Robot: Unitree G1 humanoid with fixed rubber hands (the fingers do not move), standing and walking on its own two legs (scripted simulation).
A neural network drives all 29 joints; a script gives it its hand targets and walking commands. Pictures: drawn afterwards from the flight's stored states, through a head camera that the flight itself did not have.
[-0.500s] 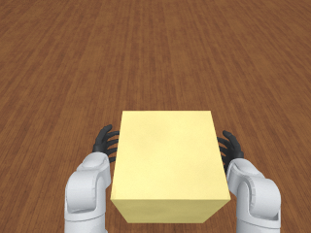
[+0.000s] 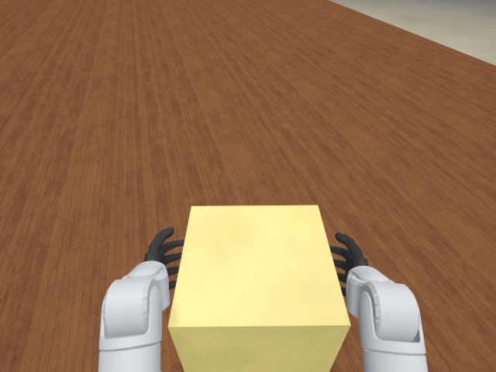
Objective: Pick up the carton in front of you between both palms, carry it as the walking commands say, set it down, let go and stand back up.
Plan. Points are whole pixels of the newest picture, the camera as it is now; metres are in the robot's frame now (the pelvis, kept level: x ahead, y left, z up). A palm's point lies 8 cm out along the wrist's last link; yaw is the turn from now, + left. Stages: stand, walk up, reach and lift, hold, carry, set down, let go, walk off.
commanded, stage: carry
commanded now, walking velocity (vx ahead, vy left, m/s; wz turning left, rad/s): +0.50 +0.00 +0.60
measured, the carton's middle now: (255, 301) +0.26 +0.01 +0.00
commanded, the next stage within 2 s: none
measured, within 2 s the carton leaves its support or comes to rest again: neither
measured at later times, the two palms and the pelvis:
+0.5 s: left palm (164, 161) +0.49 +0.20 +0.11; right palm (304, 152) +0.56 -0.10 +0.10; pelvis +0.27 -0.01 +0.02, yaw +11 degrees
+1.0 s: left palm (126, 111) +0.76 +0.36 +0.08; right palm (230, 96) +0.87 +0.08 +0.09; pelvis +0.57 +0.13 +0.02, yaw +21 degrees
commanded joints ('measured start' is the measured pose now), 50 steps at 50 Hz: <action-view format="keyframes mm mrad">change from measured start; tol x16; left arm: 1 -495 -970 -754 -83 -430 -11 -273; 50 -351 -995 -794 -156 -391 -81 -243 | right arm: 1 -502 976 663 -153 427 -26 247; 17 -520 788 685 -214 459 43 264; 50 -381 942 690 -220 436 -57 274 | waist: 1 -16 163 -185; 12 -19 204 -145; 17 34 -277 -141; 21 18 -39 -90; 35 -28 -218 -166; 38 -16 287 -299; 41 -19 53 -188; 50 -15 155 -139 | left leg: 1 429 310 -489 -341 -326 75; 13 254 133 -152 -265 -188 66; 19 -347 28 -185 583 -372 16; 29 -250 -36 -11 185 4 8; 35 253 -205 125 -59 129 94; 36 470 -184 61 -96 99 85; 38 796 261 -769 -205 84 293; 42 549 197 -427 -220 415 201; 50 589 125 -241 -321 372 141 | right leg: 1 -359 -99 13 161 68 -26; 14 175 -60 -232 -625 274 75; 17 455 -495 402 -820 -80 -120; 30 423 -326 -327 -744 685 16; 34 450 -320 -427 -457 1226 70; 36 239 -268 -423 -46 959 121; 37 -40 -199 -306 149 185 138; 38 -298 -66 -164 375 -110 161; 50 -433 -146 -128 -100 290 99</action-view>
